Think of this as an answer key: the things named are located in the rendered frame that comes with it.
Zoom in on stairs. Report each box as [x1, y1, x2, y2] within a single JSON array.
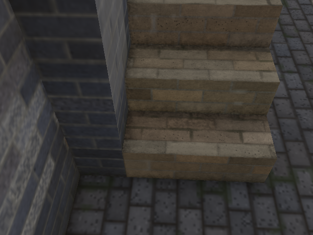
[[122, 0, 283, 183]]

